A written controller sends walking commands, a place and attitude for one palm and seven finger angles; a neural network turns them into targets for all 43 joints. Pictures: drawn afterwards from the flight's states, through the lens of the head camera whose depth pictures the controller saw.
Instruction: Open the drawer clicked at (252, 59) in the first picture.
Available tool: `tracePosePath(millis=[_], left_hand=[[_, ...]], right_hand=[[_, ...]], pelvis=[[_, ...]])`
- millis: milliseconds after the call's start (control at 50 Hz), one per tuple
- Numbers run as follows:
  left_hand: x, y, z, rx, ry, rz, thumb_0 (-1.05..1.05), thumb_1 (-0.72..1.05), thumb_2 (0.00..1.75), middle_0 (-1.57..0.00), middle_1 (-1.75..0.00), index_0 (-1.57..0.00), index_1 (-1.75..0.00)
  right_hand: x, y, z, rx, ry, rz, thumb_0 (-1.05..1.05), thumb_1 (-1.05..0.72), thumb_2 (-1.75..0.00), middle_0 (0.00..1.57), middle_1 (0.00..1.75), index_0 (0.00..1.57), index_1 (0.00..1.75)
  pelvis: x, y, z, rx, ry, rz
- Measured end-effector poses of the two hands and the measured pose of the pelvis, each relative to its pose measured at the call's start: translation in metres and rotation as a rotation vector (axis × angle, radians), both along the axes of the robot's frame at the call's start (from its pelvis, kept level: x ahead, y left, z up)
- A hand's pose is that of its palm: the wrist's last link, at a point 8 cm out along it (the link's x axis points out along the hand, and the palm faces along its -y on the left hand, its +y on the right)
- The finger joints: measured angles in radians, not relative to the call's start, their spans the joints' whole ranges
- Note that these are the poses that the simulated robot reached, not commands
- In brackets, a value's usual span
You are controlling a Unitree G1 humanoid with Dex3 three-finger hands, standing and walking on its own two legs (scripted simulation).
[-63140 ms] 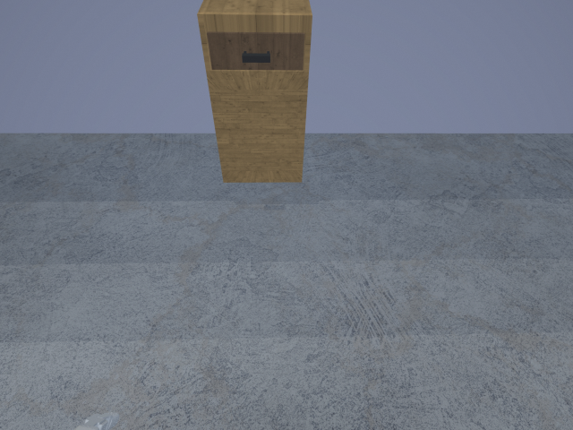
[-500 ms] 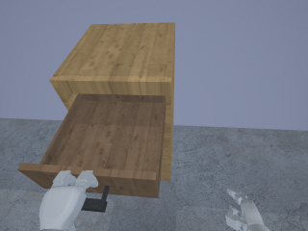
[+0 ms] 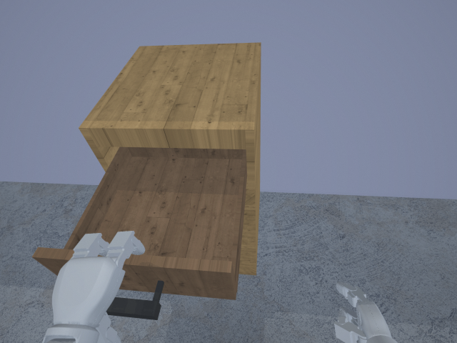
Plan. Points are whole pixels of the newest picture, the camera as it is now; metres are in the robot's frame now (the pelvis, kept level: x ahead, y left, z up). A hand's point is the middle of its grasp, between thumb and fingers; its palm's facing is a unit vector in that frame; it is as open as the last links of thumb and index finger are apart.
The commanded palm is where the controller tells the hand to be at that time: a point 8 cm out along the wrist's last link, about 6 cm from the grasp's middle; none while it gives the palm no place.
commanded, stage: lift the hand off the handle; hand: left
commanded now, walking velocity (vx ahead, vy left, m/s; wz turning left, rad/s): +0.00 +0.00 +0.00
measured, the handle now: (133, 295) +0.21 +0.22 -0.05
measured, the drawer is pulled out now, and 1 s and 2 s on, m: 0.30 0.30 0.30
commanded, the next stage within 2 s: draw the hand back to the body in 0.68 s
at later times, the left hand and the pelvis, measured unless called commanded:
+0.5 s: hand (103, 280) +0.19 +0.21 +0.08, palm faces +0.05 -0.13 -0.99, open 13.8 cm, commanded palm +0.16 +0.21 +0.15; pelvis +0.01 -0.01 +0.01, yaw -1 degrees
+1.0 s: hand (88, 276) +0.19 +0.22 +0.10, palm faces +0.06 -0.12 -0.99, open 13.8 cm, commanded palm +0.15 +0.22 +0.16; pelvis +0.01 +0.01 +0.02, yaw -1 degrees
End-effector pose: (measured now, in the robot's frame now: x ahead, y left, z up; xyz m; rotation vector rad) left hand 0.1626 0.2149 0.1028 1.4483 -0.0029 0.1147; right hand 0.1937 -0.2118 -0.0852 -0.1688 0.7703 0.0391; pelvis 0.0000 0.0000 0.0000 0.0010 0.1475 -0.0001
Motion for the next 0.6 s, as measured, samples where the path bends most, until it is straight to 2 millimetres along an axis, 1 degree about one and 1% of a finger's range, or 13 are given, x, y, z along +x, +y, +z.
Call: tracePosePath(millis=[60,120,180,220,300,400,600], left_hand=[[0.008,-0.002,0.008,-0.003,-0.023,0.007,0.00,-0.49,0.30,-0.36,-1.22,-0.36,-1.21],[0.011,-0.004,0.007,-0.025,0.011,0.022,0.00,-0.49,0.30,-0.34,-1.21,-0.34,-1.21],[0.008,-0.006,0.004,-0.030,0.061,0.024,0.00,-0.49,0.30,-0.33,-1.21,-0.33,-1.20],[0.005,-0.006,0.006,-0.023,0.077,0.016,0.00,-0.49,0.30,-0.33,-1.21,-0.33,-1.20],[0.000,-0.004,0.016,0.001,0.064,0.005,0.00,-0.49,0.30,-0.33,-1.21,-0.33,-1.20],[0.001,0.000,0.029,0.000,0.029,0.021,0.00,-0.49,0.30,-0.33,-1.21,-0.33,-1.20],[0.002,-0.004,0.039,-0.021,0.041,0.000,0.00,-0.49,0.30,-0.32,-1.20,-0.32,-1.20]], right_hand=[[0.001,-0.001,0.002,0.018,-0.004,-0.011,0.02,-0.91,-0.90,0.20,0.30,0.20,0.30],[0.003,-0.001,0.005,0.039,-0.011,-0.023,0.02,-0.91,-0.90,0.20,0.30,0.20,0.30],[0.005,-0.002,0.010,0.042,-0.017,-0.020,0.02,-0.91,-0.90,0.20,0.30,0.20,0.30],[0.007,-0.003,0.014,0.034,-0.023,-0.010,0.02,-0.91,-0.90,0.20,0.30,0.20,0.30],[0.013,-0.005,0.018,0.014,-0.032,0.009,0.02,-0.91,-0.90,0.20,0.30,0.20,0.30],[0.020,-0.006,0.019,0.011,-0.038,0.014,0.02,-0.91,-0.90,0.20,0.30,0.20,0.30],[0.026,-0.001,0.024,0.023,-0.042,0.024,0.02,-0.91,-0.90,0.20,0.30,0.20,0.30]], pelvis=[[0.002,-0.001,0.002,0.002,-0.003,-0.006],[0.004,-0.002,0.005,0.006,-0.008,-0.013],[0.007,-0.004,0.008,0.009,-0.015,-0.017],[0.008,-0.005,0.009,0.007,-0.019,-0.018],[0.010,-0.006,0.011,0.001,-0.027,-0.017],[0.012,-0.006,0.012,-0.004,-0.030,-0.012],[0.017,-0.004,0.015,-0.004,-0.034,-0.017]])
